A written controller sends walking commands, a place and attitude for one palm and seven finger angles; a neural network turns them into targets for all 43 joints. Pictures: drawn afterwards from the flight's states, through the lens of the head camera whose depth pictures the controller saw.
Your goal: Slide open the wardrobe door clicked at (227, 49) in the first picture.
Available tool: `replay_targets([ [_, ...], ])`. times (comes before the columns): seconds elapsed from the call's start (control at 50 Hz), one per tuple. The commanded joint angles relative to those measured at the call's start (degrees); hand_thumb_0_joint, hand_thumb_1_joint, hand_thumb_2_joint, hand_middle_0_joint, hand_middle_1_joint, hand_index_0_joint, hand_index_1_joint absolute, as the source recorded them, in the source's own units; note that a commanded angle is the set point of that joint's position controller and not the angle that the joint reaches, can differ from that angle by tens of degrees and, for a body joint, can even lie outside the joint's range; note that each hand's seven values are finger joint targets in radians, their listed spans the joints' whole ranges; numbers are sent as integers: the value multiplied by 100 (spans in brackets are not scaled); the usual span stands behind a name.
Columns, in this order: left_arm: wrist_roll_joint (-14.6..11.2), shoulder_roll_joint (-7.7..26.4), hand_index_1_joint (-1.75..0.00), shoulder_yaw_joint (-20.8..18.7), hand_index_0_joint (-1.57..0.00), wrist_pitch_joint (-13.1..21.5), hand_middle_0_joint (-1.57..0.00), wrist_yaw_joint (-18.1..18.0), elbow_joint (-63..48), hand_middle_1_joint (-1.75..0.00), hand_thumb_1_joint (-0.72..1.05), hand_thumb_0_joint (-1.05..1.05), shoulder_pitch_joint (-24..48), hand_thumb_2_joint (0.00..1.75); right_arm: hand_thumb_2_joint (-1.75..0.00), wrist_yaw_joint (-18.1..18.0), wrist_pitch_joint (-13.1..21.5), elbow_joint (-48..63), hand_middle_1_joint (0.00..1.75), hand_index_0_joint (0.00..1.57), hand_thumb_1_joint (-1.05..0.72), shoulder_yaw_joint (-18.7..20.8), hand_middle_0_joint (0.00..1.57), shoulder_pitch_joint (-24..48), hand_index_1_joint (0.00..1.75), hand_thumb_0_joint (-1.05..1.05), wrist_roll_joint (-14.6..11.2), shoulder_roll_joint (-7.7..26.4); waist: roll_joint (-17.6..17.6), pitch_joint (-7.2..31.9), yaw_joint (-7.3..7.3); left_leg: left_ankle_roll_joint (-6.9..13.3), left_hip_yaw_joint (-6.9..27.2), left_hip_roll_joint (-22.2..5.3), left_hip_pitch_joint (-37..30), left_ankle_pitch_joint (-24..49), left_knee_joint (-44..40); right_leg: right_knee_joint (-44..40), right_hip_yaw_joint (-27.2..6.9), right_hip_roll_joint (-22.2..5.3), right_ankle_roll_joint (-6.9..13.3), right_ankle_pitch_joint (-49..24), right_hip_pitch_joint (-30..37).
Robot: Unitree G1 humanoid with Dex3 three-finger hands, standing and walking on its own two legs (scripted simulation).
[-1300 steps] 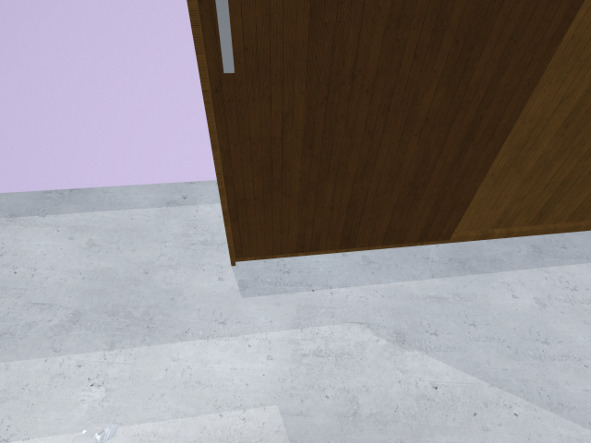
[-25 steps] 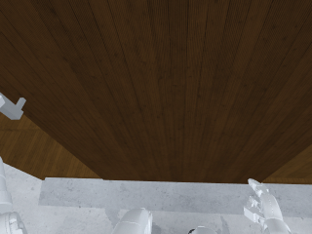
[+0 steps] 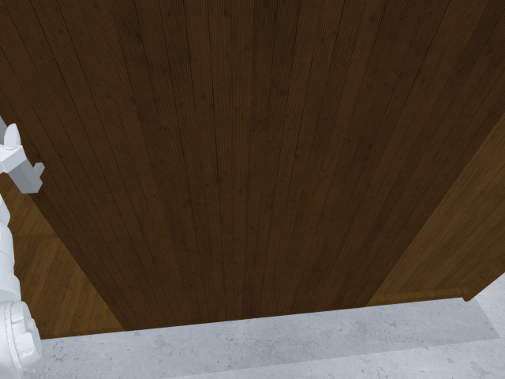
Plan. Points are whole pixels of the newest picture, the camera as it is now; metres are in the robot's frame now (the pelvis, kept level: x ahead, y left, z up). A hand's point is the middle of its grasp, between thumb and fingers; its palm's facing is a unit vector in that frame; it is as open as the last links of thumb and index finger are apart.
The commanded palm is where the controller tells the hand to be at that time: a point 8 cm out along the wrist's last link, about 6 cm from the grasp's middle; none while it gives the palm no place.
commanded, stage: stop walking and hold the door there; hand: left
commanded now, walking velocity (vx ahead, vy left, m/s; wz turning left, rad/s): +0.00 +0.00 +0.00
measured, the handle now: (4, 128) +0.43 +0.39 +0.19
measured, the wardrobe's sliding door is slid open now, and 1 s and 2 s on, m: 0.44 0.44 0.44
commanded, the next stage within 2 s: loosen the grip on the handle in 1.70 s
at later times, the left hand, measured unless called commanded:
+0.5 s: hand (12, 148) +0.39 +0.36 +0.19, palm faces +0.57 -0.80 -0.19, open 7.1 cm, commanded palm +0.34 +0.37 +0.14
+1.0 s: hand (23, 159) +0.40 +0.36 +0.16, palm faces +0.45 -0.87 -0.23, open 5.9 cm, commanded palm +0.36 +0.38 +0.14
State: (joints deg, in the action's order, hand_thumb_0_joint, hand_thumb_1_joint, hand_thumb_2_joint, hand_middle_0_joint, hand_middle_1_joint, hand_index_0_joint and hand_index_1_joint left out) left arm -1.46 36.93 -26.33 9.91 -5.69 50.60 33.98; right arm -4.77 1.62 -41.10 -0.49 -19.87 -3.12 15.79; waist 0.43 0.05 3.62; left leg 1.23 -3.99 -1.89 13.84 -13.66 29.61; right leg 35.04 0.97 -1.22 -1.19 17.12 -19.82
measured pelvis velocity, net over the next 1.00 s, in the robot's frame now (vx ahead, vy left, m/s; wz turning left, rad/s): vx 0.00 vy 0.07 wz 0.04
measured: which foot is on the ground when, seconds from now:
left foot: down 0.00-0.62, up 0.64-0.80, down 0.82-1.00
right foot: up 0.00-0.04, down 0.06-0.84, up 0.86-1.00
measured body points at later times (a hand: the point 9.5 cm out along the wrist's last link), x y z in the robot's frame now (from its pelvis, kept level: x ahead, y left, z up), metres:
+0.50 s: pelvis -0.02 +0.01 +0.00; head -0.03 +0.01 +0.45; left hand +0.35 +0.39 +0.20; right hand +0.01 -0.28 -0.12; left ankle +0.03 +0.11 -0.74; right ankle +0.03 -0.13 -0.74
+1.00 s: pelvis +0.00 +0.07 -0.01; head +0.04 +0.06 +0.44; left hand +0.37 +0.40 +0.17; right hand +0.15 -0.16 -0.13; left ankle +0.01 +0.19 -0.74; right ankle +0.01 -0.04 -0.72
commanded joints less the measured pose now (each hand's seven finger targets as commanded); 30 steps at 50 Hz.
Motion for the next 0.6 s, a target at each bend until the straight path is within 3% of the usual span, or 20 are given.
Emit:
replay_targets([
  [0.0, 91, 1316, -140, 111, -45, 148, -45, 40, -468, -140, 90, 0, 1583, 90, -90, -114, 224, 615, 30, 20, -90, 329, 20, 417, 30, 0, 2, 1148, -781, 730, -373, 306, 819, -978, 362, 992, -695, -880, 101, -61, 8, -284, 1014],
  [0.02, 121, 1056, -140, 369, -45, 142, -45, 69, -414, -140, 90, 0, 1641, 90, -90, -104, 245, 623, 30, 20, -90, 306, 20, 396, 30, 0, 29, 1117, -739, 707, -323, 196, 783, -910, 420, 829, -645, -1066, 5, -146, 54, -490, 1094],
  [0.04, 149, 1084, -140, 359, -45, 145, -45, 65, -335, -140, 90, 0, 1649, 90, -90, -104, 261, 588, 30, 20, -90, 305, 20, 340, 30, 0, 58, 1115, -653, 706, -287, 131, 754, -841, 444, 725, -582, -1138, -169, -293, 117, -713, 1101],
  [0.06, 199, 1251, -140, 238, -45, 149, -45, 43, -159, -140, 90, 0, 1601, 90, -90, -112, 262, 536, 30, 20, -90, 302, 20, 264, 30, 0, 86, 1122, -679, 671, -247, 73, 759, -795, 473, 800, -563, -1085, -245, -430, 175, -963, 1032],
  [0.08, 198, 1456, -140, 98, -45, 145, -45, 16, -65, -140, 90, 0, 1556, 90, -90, -116, 245, 451, 30, 20, -90, 326, 20, 185, 30, 0, 60, 1162, -565, 836, -224, 33, 688, -721, 533, 764, -661, -960, -85, -351, 140, -1003, 1167],
  [0.1, 147, 1507, -140, 31, -45, 128, -45, 13, -28, -140, 90, 0, 1534, 90, -90, -122, 223, 473, 30, 20, -90, 325, 20, 213, 30, 0, 4, 1124, -338, 988, -294, 43, 641, -747, 385, 380, -653, -917, -143, -302, 133, -674, 1010],
  [0.12, 130, 1269, -140, 284, -45, 142, -45, 28, -115, -140, 90, 0, 1791, 90, -90, -135, 231, 511, 30, 20, -90, 307, 20, 261, 30, 0, -10, 1080, -268, 967, -273, 57, 710, -767, 356, -139, -747, -962, -153, -292, 131, -268, 821],
  [0.16, 110, 1028, -140, 475, -45, 175, -45, 35, -16, -140, 90, 0, 1934, 90, -90, -169, 285, 464, 30, 20, -90, 261, 20, 263, 30, 0, 4, 1039, -477, 853, -260, 138, 977, -938, 279, -1081, -1237, -844, -57, -135, 86, 240, 528],
  [0.18, 71, 979, -140, 562, -45, 157, -45, 23, 85, -140, 90, 0, 1917, 90, -90, -197, 277, 409, 30, 20, -90, 247, 20, 209, 30, 0, -24, 1055, -738, 822, -246, 214, 1167, -1058, 352, -1318, -1524, -604, 33, -52, 62, 213, 578],
  [0.2, 89, 1059, -140, 470, -45, 155, -45, -3, 146, -140, 90, 0, 1929, 90, -90, -203, 285, 402, 30, 20, -90, 228, 20, 220, 30, 0, -18, 1039, -786, 799, -282, 286, 1306, -1179, 535, -1433, -1662, -402, 51, -12, 46, 206, 662],
  [0.26, 97, 931, -140, 603, -45, 157, -45, 1, 374, -140, 90, 0, 2024, 90, -90, -217, 320, 331, 30, 20, -90, 245, 20, 200, 30, 0, -16, 1069, -579, 806, -271, 278, 1087, -1137, 499, -1008, -1436, -602, 51, -58, 22, -22, 777],
  [0.3, 100, 1025, -140, 571, -45, 152, -45, 10, 488, -140, 90, 0, 2022, 90, -90, -222, 306, 272, 30, 20, -90, 264, 20, 126, 30, 0, -10, 1117, -467, 913, -258, 214, 926, -1003, 349, -381, -1175, -875, -6, -125, 31, -166, 866],
  [0.38, 86, 724, -140, 906, -45, 136, -45, 52, 459, -140, 90, 0, 2116, 90, -90, -193, 301, 262, 30, 20, -90, 291, 20, 112, 30, 0, -49, 1098, -581, 730, -193, 90, 684, -816, 292, -647, -1078, -1070, -105, -250, 95, 50, 581],
  [0.44, 117, 910, -140, 724, -45, 165, -45, 18, 449, -140, 90, 0, 2119, 90, -90, -188, 301, 256, 30, 20, -90, 300, 20, 98, 30, 0, -46, 1109, -568, 620, -220, 69, 734, -810, 452, -842, -1135, -1040, -109, -248, 102, 171, 501],
  [0.48, 76, 765, -140, 851, -45, 170, -45, 26, 449, -140, 90, 0, 2004, 90, -90, -200, 302, 248, 30, 20, -90, 309, 20, 93, 30, 0, -66, 1093, -484, 551, -207, 88, 692, -773, 403, -912, -1122, -1121, -121, -273, 102, 154, 445],
  [0.52, 106, 966, -140, 674, -45, 152, -45, 18, 463, -140, 90, 0, 1884, 90, -90, -169, 245, 299, 30, 20, -90, 369, 20, 108, 30, 0, -42, 1129, -179, 573, -246, 77, 477, -503, 506, -794, -568, -1416, -466, -642, 197, 387, 454],
  [0.58, 81, 1145, -140, 593, -45, 118, -45, 32, 439, -140, 90, 0, 1748, 90, -90, -123, 134, 270, 30, 20, -90, 476, 20, 103, 30, 0, -19, 1184, 600, 509, -247, -43, 281, -99, 637, -909, 567, -2099, -1635, -1697, 642, 838, 418],
])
